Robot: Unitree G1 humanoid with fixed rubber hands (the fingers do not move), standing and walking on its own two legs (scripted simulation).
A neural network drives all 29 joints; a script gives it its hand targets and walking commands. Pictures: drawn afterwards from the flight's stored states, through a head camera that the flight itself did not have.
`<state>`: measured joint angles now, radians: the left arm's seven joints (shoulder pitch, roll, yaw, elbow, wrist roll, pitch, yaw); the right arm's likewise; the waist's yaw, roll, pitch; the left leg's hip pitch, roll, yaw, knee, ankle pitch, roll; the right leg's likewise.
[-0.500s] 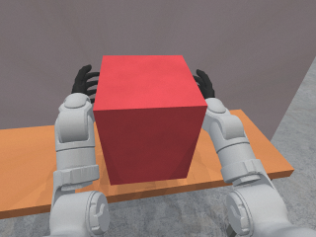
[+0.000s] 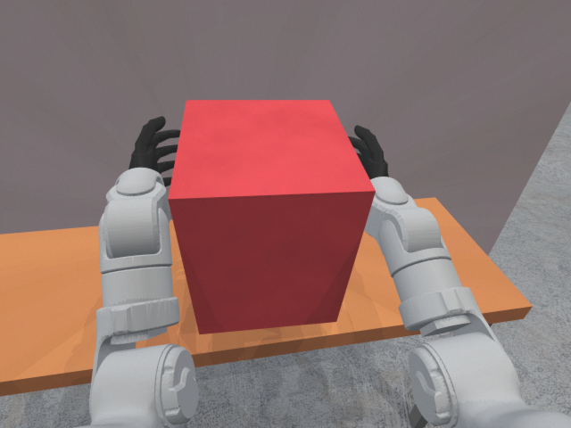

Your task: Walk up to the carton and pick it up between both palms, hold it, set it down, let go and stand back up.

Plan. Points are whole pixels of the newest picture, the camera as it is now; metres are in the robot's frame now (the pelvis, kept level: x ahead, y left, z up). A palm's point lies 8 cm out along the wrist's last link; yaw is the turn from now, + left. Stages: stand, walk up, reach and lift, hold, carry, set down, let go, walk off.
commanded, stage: hold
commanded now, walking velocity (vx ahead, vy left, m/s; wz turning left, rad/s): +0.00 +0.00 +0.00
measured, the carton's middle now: (264, 216) +0.37 +0.01 +0.18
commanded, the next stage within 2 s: none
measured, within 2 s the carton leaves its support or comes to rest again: neither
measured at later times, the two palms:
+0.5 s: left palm (147, 176) +0.37 +0.16 +0.25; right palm (371, 182) +0.37 -0.13 +0.23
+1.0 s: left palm (148, 176) +0.37 +0.16 +0.25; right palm (371, 182) +0.37 -0.13 +0.23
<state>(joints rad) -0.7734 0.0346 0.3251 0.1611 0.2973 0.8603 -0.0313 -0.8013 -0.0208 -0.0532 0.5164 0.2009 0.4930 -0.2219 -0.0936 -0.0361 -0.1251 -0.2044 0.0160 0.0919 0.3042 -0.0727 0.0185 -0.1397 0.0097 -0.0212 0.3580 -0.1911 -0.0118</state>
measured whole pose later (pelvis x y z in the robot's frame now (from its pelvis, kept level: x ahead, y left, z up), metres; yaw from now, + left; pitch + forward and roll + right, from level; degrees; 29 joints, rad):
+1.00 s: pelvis +0.00 +0.00 +0.00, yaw +0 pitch -2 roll +0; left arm -0.77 0.03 0.32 0.16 0.30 0.86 -0.03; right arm -0.80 -0.02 -0.05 0.52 0.20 0.49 -0.22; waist -0.09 -0.04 -0.13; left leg -0.20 0.02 0.09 0.30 -0.07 0.02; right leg -0.14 0.01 -0.02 0.36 -0.19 -0.01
